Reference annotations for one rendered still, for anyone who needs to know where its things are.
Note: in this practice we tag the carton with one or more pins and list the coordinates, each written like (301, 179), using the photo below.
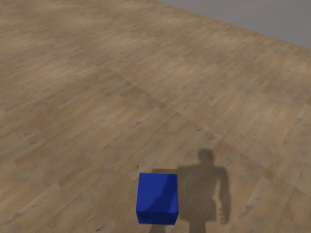
(157, 199)

